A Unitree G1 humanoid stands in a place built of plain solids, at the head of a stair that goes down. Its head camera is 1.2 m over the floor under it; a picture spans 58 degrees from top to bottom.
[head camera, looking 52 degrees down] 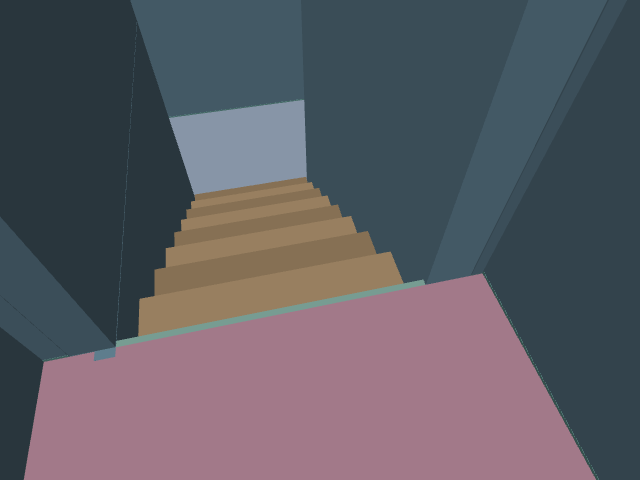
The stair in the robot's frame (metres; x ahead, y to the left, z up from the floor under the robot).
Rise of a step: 0.18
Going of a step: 0.26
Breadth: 0.97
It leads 13 degrees to the left of straight ahead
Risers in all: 9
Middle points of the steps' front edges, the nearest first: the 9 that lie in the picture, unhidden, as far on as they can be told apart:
0.67 0.13 0.00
0.92 0.19 -0.18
1.17 0.25 -0.37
1.42 0.31 -0.55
1.67 0.36 -0.73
1.93 0.42 -0.91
2.18 0.48 -1.10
2.43 0.54 -1.28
2.68 0.59 -1.46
